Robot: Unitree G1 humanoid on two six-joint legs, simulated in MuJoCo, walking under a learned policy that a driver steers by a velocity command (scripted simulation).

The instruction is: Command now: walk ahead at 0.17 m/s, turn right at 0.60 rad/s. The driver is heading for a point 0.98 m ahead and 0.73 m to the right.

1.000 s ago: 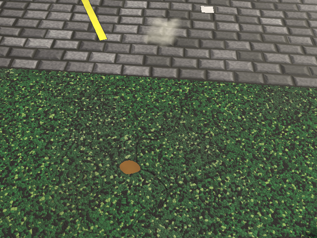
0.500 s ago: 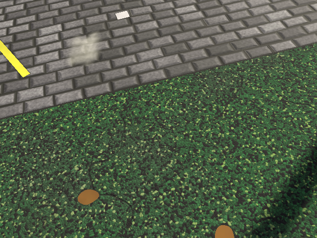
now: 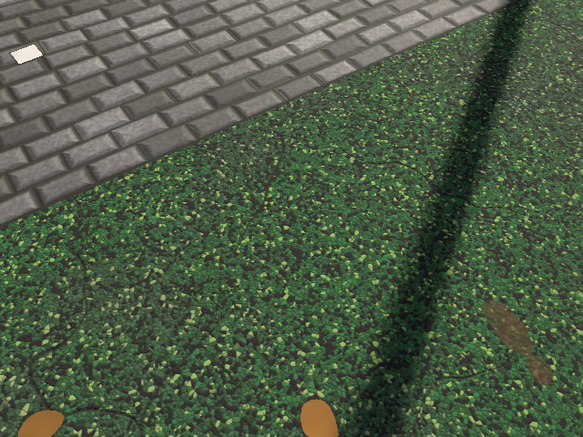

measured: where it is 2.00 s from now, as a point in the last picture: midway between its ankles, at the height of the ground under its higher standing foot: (514, 279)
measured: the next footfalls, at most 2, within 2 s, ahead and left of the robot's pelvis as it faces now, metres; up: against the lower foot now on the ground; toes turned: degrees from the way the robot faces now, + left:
right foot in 0.12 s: +0.03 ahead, -0.14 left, +0.00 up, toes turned -7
left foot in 0.58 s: +0.42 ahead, +0.00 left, +0.00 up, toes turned -23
